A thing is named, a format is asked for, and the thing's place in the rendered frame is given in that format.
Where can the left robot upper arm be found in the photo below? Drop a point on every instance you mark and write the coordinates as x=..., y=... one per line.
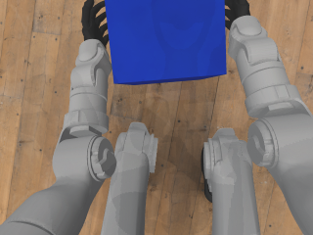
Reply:
x=81, y=165

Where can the right robot thigh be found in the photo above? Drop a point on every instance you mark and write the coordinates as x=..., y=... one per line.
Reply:
x=234, y=207

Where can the right robot foot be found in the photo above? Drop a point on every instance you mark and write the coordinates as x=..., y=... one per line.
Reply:
x=207, y=194

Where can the robot left forearm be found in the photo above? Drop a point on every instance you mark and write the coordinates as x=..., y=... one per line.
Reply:
x=88, y=95

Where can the robot right hand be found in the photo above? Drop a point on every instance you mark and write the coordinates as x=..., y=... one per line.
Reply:
x=238, y=8

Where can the robot right forearm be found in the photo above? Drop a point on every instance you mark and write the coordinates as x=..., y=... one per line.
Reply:
x=263, y=76

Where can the robot left hand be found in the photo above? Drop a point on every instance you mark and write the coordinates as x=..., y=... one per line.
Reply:
x=91, y=28

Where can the carton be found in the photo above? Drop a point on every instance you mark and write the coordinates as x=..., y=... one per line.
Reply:
x=159, y=41

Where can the right robot upper arm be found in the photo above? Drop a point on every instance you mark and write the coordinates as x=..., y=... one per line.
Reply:
x=284, y=145

